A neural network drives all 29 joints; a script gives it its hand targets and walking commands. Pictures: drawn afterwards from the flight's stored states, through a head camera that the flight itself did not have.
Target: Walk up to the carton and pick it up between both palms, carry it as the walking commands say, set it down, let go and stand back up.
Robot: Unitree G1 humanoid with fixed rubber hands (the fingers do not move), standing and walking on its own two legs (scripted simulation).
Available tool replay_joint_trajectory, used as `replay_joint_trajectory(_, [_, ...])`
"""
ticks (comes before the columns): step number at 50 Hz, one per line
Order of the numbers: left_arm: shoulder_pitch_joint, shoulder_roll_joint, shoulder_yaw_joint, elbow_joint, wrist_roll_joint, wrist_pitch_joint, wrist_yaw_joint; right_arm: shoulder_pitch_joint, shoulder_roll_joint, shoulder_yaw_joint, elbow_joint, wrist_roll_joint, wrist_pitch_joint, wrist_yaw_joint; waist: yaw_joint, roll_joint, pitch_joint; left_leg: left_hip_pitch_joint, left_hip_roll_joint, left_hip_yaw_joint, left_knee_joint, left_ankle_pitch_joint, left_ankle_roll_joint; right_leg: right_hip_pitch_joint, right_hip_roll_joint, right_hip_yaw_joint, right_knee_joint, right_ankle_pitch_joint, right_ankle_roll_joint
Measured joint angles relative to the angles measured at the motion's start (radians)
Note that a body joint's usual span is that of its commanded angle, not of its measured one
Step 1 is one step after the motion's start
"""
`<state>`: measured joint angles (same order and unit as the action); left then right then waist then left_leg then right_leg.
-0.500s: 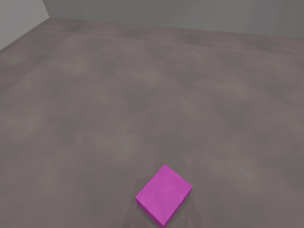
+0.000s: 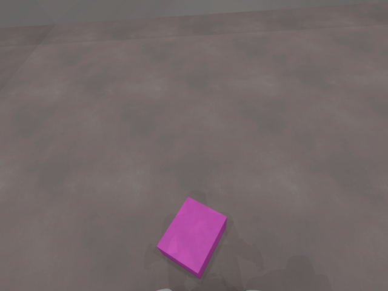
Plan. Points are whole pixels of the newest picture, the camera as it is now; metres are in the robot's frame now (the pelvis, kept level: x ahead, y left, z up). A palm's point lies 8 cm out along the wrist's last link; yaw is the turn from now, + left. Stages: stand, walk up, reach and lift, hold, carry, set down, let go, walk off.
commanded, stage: walk up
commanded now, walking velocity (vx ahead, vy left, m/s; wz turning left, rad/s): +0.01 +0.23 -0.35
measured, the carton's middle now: (193, 236) +0.42 +0.07 -0.68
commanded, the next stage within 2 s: none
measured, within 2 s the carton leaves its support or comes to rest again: neither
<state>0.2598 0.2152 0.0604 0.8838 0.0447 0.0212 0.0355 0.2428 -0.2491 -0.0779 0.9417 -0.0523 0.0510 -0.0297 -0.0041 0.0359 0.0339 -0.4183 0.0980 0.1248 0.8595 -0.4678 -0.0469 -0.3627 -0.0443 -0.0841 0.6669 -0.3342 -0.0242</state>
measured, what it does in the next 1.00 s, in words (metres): steps to the left, turning right: left foot, then right foot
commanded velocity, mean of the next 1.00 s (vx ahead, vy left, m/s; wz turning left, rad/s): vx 0.00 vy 0.29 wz -0.39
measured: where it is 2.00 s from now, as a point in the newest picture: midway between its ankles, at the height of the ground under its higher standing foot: outside the picture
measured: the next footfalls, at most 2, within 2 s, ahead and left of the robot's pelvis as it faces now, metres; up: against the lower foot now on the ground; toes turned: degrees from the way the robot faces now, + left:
left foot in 0.48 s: +0.03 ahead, +0.25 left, +0.00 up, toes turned -6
right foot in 0.82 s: -0.03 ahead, +0.10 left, +0.00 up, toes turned -26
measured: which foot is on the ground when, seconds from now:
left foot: up 0.00-0.46, down 0.48-0.82, up 0.84-1.00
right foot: down 0.00-0.48, up 0.50-0.80, down 0.82-1.00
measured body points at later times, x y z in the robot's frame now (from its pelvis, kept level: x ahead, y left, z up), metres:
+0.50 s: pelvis -0.01 +0.12 +0.01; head +0.05 +0.11 +0.45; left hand +0.00 +0.41 -0.12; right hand +0.11 -0.13 -0.12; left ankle -0.01 +0.26 -0.73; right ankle +0.00 -0.09 -0.71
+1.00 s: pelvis +0.02 +0.23 +0.02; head +0.04 +0.19 +0.47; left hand +0.18 +0.46 -0.10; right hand -0.02 -0.03 -0.13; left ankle +0.06 +0.37 -0.65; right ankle -0.07 +0.12 -0.72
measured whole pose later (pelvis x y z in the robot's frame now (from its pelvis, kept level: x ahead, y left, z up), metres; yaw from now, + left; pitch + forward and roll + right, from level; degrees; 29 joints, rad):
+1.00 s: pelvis +0.02 +0.23 +0.02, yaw -24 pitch +1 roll +2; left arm 0.27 0.23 0.05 0.90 0.03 0.01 0.06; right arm 0.26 -0.25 -0.05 0.84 -0.05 0.08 0.04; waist 0.01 0.03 0.04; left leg -0.45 0.05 0.06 0.99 -0.32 -0.08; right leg -0.16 -0.08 -0.01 0.44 -0.30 0.03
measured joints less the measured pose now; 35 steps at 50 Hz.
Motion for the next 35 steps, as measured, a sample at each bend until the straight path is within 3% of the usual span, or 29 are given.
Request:
replay_joint_trajectory(4, [0.056, -0.007, 0.003, -0.005, -0.002, 0.001, 0.017, -0.026, -0.007, 0.013, -0.028, -0.005, 0.012, 0.026, 0.025, 0.014, 0.007, -0.095, -0.044, -0.074, 0.238, 0.093, -0.009, 0.046, -0.011, 0.026, -0.107, 0.046, 0.004])
replay_joint_trajectory(11, [0.166, -0.006, 0.02, -0.008, -0.005, -0.016, 0.019, -0.08, -0.018, 0.024, -0.099, -0.011, 0.041, 0.056, 0.056, 0.014, 0.026, -0.123, -0.047, -0.133, 0.306, 0.186, -0.022, 0.064, -0.039, 0.102, -0.218, 0.125, 0.031])
replay_joint_trajectory(15, [0.201, -0.002, 0.028, -0.012, -0.003, -0.015, 0.02, -0.118, -0.02, 0.03, -0.13, 0.0, 0.046, 0.068, 0.074, 0.012, 0.035, -0.096, -0.047, -0.147, 0.194, 0.194, -0.026, 0.058, -0.058, 0.14, -0.258, 0.16, 0.057])
replay_joint_trajectory(21, [0.188, 0.026, 0.046, -0.014, -0.002, -0.003, 0.018, -0.157, 0.004, 0.05, -0.148, 0.03, 0.026, 0.073, 0.089, -0.022, 0.031, 0.024, -0.066, -0.136, -0.175, 0.15, -0.009, 0.031, -0.085, 0.172, -0.282, 0.193, 0.115])
replay_joint_trajectory(23, [0.187, 0.036, 0.048, -0.025, -0.004, 0.001, 0.017, -0.147, 0.009, 0.06, -0.16, 0.033, 0.013, 0.07, 0.079, -0.028, 0.016, 0.101, -0.062, -0.117, -0.336, 0.204, 0.005, -0.001, -0.081, 0.184, -0.237, 0.174, 0.137])
replay_joint_trajectory(27, [0.139, 0.06, 0.05, -0.04, 0.005, 0.026, 0.025, -0.106, 0.043, 0.075, -0.146, 0.015, 0.014, 0.059, 0.043, -0.064, 0.007, 0.117, -0.063, -0.077, -0.345, 0.171, 0.038, -0.129, -0.043, 0.178, 0.096, -0.129, 0.091])
replay_joint_trajectory(31, [0.077, 0.071, 0.054, -0.05, -0.002, 0.035, 0.02, -0.059, 0.052, 0.081, -0.15, 0.012, 0.012, 0.035, 0.008, -0.068, -0.006, 0.149, -0.045, -0.022, -0.375, 0.186, 0.064, -0.197, 0.031, 0.095, 0.373, -0.137, 0.073])
replay_joint_trajectory(35, [0.021, 0.067, 0.038, -0.038, -0.011, 0.04, 0.01, -0.023, 0.039, 0.059, -0.158, 0.003, 0.001, 0.026, -0.022, -0.061, -0.017, 0.182, -0.055, 0.053, -0.396, 0.179, 0.09, -0.121, 0.05, 0.021, 0.308, -0.117, 0.061])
